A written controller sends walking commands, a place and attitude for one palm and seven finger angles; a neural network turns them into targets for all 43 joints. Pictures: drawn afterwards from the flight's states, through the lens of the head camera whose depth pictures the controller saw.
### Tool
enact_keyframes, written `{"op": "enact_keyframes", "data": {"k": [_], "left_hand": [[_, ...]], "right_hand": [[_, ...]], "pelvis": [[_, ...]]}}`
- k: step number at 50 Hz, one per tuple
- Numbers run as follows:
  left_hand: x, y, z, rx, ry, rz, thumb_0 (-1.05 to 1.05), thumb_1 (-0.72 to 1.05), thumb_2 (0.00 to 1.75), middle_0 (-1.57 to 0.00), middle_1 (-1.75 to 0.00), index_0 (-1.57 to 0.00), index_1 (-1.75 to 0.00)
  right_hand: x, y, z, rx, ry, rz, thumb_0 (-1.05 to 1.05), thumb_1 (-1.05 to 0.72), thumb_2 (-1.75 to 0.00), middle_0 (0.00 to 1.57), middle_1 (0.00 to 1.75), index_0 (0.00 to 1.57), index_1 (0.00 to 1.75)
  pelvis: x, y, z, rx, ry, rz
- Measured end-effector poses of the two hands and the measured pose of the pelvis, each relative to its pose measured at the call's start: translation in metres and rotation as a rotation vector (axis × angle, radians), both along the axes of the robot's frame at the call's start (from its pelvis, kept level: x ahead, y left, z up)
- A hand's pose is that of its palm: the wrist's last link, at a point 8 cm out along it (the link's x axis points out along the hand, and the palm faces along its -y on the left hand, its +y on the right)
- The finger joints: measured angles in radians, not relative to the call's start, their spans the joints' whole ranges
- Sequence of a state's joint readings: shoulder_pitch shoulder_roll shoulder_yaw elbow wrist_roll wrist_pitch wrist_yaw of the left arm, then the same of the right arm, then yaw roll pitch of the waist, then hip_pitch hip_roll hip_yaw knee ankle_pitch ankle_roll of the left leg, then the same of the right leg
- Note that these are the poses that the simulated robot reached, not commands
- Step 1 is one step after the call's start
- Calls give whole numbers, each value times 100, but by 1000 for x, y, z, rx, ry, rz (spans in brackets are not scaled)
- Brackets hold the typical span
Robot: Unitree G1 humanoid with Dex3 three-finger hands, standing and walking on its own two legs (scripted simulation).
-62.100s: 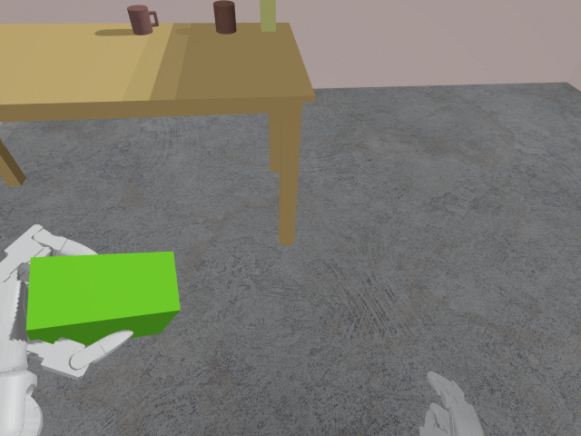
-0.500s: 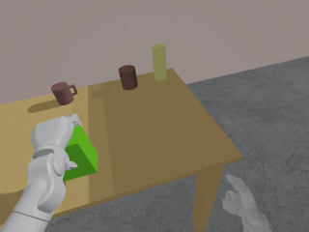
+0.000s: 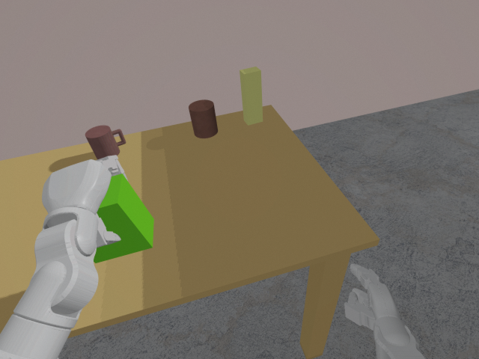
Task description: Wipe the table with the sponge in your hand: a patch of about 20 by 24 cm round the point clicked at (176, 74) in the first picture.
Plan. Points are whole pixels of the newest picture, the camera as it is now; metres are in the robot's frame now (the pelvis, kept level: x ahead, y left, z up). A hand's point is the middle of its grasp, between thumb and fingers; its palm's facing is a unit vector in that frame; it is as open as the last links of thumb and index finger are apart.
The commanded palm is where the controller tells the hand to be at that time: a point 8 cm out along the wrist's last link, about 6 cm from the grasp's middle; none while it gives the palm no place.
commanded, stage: lift the sponge slowly off the table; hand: left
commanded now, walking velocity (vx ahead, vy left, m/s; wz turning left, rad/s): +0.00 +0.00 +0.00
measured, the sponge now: (114, 227) +0.27 +0.28 +0.11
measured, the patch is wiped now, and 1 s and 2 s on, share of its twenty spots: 1.00 1.00 1.00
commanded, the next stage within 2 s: bring the sponge back beside the body in 0.12 s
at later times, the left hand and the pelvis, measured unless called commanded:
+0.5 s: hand (97, 216) +0.26 +0.28 +0.15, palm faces +0.14 -0.11 -0.98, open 10.5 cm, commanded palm +0.21 +0.27 +0.23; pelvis +0.00 +0.00 +0.00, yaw +0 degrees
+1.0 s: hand (86, 242) +0.21 +0.28 +0.14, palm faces +0.15 -0.13 -0.98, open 10.5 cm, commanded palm +0.18 +0.27 +0.21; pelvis +0.00 +0.00 +0.00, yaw +0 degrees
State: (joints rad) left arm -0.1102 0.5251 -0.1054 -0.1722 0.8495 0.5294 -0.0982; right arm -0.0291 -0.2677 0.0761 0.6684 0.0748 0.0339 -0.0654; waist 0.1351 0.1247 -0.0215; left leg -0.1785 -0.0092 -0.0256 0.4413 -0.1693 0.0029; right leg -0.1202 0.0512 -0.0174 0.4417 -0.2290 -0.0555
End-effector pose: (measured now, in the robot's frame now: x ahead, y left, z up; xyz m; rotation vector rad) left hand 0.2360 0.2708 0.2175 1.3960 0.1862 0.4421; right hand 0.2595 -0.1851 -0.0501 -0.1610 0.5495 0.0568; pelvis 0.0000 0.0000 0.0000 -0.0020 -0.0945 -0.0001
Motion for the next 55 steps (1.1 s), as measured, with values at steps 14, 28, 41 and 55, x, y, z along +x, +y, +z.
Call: {"op": "enact_keyframes", "data": {"k": [14,28,41,55], "left_hand": [[7,5,-2,2,30,11,-1,-54,104,-68,-130,-71,-130],[-12,7,-15,-6,45,-2,-1,-54,104,-68,-130,-71,-130],[-32,4,-17,-20,23,-2,-1,-54,103,-68,-130,-71,-130],[-56,7,-31,-16,57,7,-1,-54,103,-68,-130,-71,-130]], "right_hand": [[-7,-2,-3,-7,13,-12,1,-90,-90,20,30,20,30],[-6,-2,-7,-18,25,-7,1,-90,-90,20,30,20,30],[0,9,0,4,-3,20,1,-90,-90,20,30,19,29],[-7,1,2,-21,-18,14,1,-90,-90,20,30,20,30]], "pelvis": [[-2,1,-1,0,8,-1],[1,4,-1,-2,1,-3],[1,3,-1,-2,-6,-6],[-5,0,-2,-5,-23,-2]]}}
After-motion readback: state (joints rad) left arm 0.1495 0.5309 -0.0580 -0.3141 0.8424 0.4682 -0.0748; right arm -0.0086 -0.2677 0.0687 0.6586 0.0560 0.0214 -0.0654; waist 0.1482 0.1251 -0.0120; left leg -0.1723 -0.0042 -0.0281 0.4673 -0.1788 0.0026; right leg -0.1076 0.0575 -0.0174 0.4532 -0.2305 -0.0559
